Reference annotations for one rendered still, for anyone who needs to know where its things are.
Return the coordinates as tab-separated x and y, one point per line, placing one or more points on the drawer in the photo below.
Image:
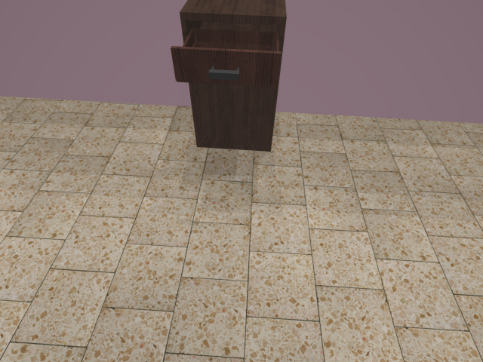
255	53

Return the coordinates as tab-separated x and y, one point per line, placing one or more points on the cabinet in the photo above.
234	116

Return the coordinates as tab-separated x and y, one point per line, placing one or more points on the handle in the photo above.
224	74

